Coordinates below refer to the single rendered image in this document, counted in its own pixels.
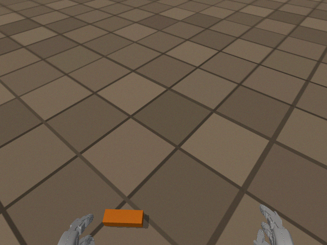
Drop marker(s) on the right robot hand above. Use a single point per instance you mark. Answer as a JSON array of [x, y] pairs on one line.
[[277, 234]]

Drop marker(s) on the carton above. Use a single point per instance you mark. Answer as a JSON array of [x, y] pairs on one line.
[[123, 218]]

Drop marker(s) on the left robot hand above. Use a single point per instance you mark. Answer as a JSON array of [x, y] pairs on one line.
[[71, 237]]

